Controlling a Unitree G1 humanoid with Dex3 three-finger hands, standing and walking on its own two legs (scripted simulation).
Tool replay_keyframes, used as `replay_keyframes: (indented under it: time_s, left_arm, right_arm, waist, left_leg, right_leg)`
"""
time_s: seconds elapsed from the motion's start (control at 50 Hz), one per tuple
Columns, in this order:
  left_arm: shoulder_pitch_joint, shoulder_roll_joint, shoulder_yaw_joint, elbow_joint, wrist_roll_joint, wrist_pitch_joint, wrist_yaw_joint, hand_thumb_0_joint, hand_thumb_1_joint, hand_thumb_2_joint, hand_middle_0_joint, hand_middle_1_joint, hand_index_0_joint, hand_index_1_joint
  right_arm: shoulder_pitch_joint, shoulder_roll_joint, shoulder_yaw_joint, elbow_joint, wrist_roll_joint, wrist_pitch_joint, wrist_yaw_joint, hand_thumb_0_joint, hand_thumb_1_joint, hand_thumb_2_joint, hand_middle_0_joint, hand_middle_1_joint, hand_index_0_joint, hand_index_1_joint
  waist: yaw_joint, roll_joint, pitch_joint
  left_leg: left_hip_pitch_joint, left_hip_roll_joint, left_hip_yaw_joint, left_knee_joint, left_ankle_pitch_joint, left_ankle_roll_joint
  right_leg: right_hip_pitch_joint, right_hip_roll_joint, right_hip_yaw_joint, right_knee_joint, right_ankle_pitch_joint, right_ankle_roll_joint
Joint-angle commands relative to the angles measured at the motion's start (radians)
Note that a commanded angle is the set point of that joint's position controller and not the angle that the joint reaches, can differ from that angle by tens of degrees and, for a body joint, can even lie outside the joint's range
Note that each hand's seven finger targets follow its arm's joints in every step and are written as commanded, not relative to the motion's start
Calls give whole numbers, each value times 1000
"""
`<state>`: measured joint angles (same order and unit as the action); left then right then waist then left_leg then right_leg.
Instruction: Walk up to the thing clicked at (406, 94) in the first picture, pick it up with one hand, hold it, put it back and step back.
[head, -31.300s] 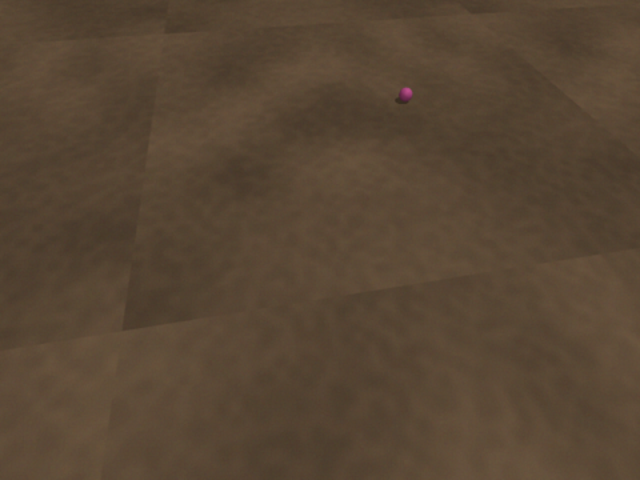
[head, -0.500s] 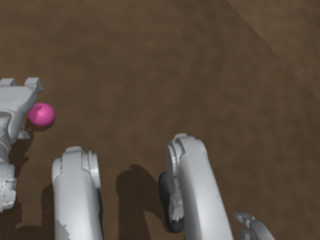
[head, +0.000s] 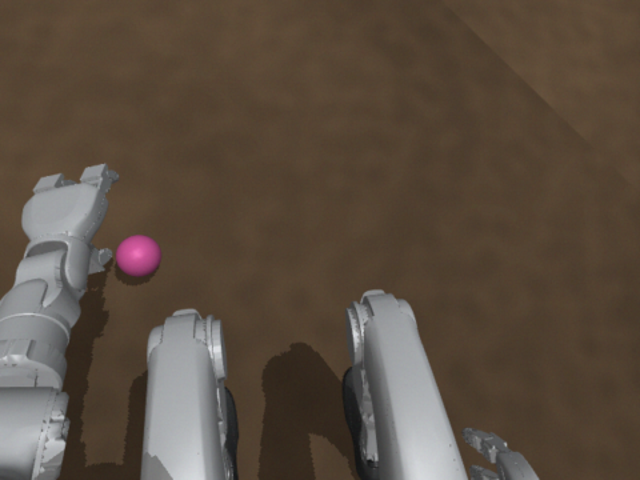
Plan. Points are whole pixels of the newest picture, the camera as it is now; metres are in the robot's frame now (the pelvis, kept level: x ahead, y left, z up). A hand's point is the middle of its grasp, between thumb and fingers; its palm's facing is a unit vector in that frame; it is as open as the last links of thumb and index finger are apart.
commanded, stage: home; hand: left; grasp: from above
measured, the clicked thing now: (139, 255) +0.46 +0.28 -0.36
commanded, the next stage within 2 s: none
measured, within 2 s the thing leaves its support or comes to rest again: neither
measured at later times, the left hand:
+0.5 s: hand (18, 365) +0.26 +0.22 +0.09, palm faces -0.13 -0.84 -0.53, open 7.4 cm
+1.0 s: hand out of the picture +0.23 +0.19 +0.27, palm faces +0.16 -0.96 -0.22, open 7.4 cm
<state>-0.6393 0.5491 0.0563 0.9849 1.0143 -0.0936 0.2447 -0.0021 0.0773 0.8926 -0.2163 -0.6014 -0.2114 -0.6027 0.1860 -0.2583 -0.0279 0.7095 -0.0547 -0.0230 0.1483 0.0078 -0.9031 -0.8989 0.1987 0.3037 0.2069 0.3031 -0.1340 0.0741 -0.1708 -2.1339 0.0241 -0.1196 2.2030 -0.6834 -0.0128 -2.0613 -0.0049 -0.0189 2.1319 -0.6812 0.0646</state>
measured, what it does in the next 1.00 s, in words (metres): rises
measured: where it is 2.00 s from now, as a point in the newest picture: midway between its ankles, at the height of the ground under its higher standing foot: (296, 457)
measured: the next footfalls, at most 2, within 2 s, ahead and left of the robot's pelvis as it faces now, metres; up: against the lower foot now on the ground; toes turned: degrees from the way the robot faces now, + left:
none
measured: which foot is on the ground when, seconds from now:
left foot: down 0.00-1.00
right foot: down 0.00-1.00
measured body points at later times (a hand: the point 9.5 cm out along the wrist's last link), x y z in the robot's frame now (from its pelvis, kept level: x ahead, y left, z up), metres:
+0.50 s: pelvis +0.02 -0.01 +0.18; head +0.13 +0.02 +0.61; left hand +0.27 +0.26 +0.12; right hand +0.25 -0.23 +0.09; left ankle +0.08 +0.13 -0.36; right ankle +0.10 -0.14 -0.36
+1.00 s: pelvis +0.08 +0.00 +0.31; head +0.09 +0.00 +0.76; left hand +0.22 +0.25 +0.29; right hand +0.25 -0.24 +0.25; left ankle +0.08 +0.13 -0.36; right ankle +0.09 -0.14 -0.36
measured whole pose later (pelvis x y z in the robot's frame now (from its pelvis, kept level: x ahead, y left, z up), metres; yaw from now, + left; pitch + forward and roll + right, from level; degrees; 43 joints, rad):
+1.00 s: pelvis +0.08 +0.00 +0.31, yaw +6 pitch +11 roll -3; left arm 0.51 0.22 0.04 -0.17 -0.06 0.48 0.05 0.01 0.90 0.89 -0.20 -0.30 -0.20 -0.30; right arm 0.32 -0.22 0.03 0.51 0.02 -0.20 -0.19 0.02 -0.90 -0.90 0.20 0.30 0.21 0.30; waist -0.06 0.06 -0.19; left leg -0.74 0.05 -0.05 1.04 -0.49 -0.02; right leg -0.68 -0.02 -0.05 0.97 -0.47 0.03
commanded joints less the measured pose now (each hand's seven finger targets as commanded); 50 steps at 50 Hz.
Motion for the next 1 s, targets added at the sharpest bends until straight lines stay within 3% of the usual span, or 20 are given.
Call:
replay_keyframes:
  time_s: [0.0, 0.02, 0.06, 0.12, 0.16, 0.18, 0.2, 0.22, 0.26, 0.42, 0.46, 0.54, 0.72, 0.76, 0.84, 0.98]
  left_arm:
    - [-40, 183, 46, -323, -172, 46, -57, 0, 752, 894, -200, -343, -198, -345]
    - [-1, 146, 21, -352, -206, 53, -79, 0, 829, 913, -203, -333, -201, -334]
    - [26, 168, 46, -493, -264, 66, -101, 0, 896, 905, -200, -304, -200, -303]
    - [131, 72, 4, -606, -352, 89, -126, 0, 900, 899, -199, -298, -199, -298]
    - [155, 84, 26, -693, -408, 104, -131, 0, 900, 899, -199, -297, -199, -297]
    - [179, 75, 24, -706, -425, 115, -135, 0, 900, 899, -199, -297, -199, -297]
    - [206, 35, -4, -731, -448, 123, -143, 0, 900, 899, -199, -297, -199, -297]
    - [245, 32, 12, -767, -476, 133, -142, 0, 900, 899, -199, -297, -199, -297]
    - [340, 14, 20, -811, -525, 161, -145, 0, 899, 899, -199, -298, -199, -297]
    - [595, -73, 4, -977, -749, 287, -156, 0, 900, 899, -199, -298, -199, -298]
    - [644, -72, 22, -1035, -809, 313, -155, 0, 900, 899, -199, -298, -199, -298]
    - [743, -114, 18, -1092, -897, 360, -147, 0, 900, 899, -199, -298, -199, -298]
    - [989, -206, 35, -1219, -1034, 479, -148, 0, 900, 899, -199, -298, -199, -298]
    - [1033, -211, 50, -1259, -1057, 500, -152, 0, 900, 899, -199, -298, -199, -298]
    - [1097, -237, 41, -1297, -1079, 530, -168, 0, 900, 899, -199, -298, -199, -298]
    - [1137, -239, 36, -1322, -1070, 536, -206, 0, 900, 899, -199, -297, -199, -297]
  right_arm:
    - [86, -204, -88, -114, 40, -3, -35, 0, -898, -899, 200, 300, 200, 300]
    - [71, -197, -90, -120, 42, -4, -41, 0, -898, -900, 200, 300, 200, 300]
    - [46, -191, -91, -145, 50, -5, -57, 0, -899, -900, 200, 300, 200, 300]
    - [12, -176, -85, -173, 59, -14, -78, 0, -900, -900, 200, 300, 200, 300]
    - [-7, -179, -81, -177, 68, -23, -97, 0, -899, -900, 200, 300, 200, 300]
    - [-19, -180, -79, -186, 70, -28, -107, 0, -900, -900, 200, 300, 200, 300]
    - [-34, -177, -75, -190, 75, -35, -114, 0, -900, -900, 200, 300, 200, 300]
    - [-42, -172, -76, -199, 77, -43, -124, 0, -899, -900, 200, 300, 200, 300]
    - [-60, -165, -69, -214, 81, -55, -141, 0, -899, -900, 200, 300, 200, 300]
    - [-91, -130, -39, -270, 94, -99, -200, 0, -900, -900, 200, 300, 200, 300]
    - [-79, -121, -32, -287, 96, -111, -211, 0, -900, -900, 200, 300, 200, 300]
    - [-48, -99, -16, -293, 92, -135, -239, 0, -900, -900, 200, 300, 200, 300]
    - [36, -69, 20, -326, 87, -182, -314, 0, -900, -900, 200, 300, 200, 300]
    - [42, -64, 23, -341, 87, -192, -327, 0, -900, -900, 200, 300, 200, 300]
    - [51, -57, 29, -349, 81, -217, -345, 0, -900, -900, 200, 300, 200, 300]
    - [54, -73, 11, -358, 69, -249, -347, 0, -900, -900, 200, 300, 200, 300]
  waist:
    - [39, 36, -608]
    - [34, 31, -576]
    - [61, 54, -595]
    - [55, 30, -543]
    - [68, 60, -543]
    - [64, 63, -531]
    - [55, 80, -499]
    - [64, 71, -503]
    - [75, 65, -500]
    - [53, 16, -390]
    - [62, 28, -382]
    - [58, 22, -335]
    - [71, -5, -240]
    - [86, 0, -202]
    - [80, -30, -132]
    - [83, -25, -58]
  left_leg:
    - [524, -35, 62, -386, 129, 48]
    - [538, -31, 59, -408, 113, 47]
    - [593, -26, 66, -454, 87, 45]
    - [631, -21, 72, -517, 62, 44]
    - [714, -13, 54, -574, 55, 38]
    - [748, -9, 46, -604, 42, 35]
    - [761, -7, 35, -634, 27, 32]
    - [798, -5, 36, -657, 26, 30]
    - [850, -8, 40, -700, 41, 30]
    - [1006, -12, 46, -871, 48, 32]
    - [1067, -11, 40, -921, 61, 30]
    - [1170, -8, 42, -1006, 140, 25]
    - [1404, -12, 62, -1193, 389, 18]
    - [1436, -16, 75, -1234, 408, 18]
    - [1465, -21, 81, -1289, 401, 23]
    - [1515, -21, 83, -1355, 387, 21]
  right_leg:
    - [449, 25, -78, -354, 198, -87]
    - [452, 25, -76, -371, 183, -87]
    - [498, 26, -63, -421, 154, -89]
    - [551, 24, -52, -490, 135, -88]
    - [567, 18, -51, -517, 132, -88]
    - [576, 17, -49, -534, 124, -88]
    - [575, 14, -50, -541, 117, -88]
    - [600, 14, -48, -566, 114, -87]
    - [655, 13, -42, -612, 119, -87]
    - [855, 9, -19, -816, 110, -80]
    - [913, 8, -15, -863, 119, -79]
    - [1025, 12, -16, -960, 186, -78]
    - [1319, 20, -31, -1173, 396, -69]
    - [1367, 23, -38, -1223, 412, -67]
    - [1417, 25, -47, -1294, 403, -64]
    - [1429, 30, -66, -1337, 371, -62]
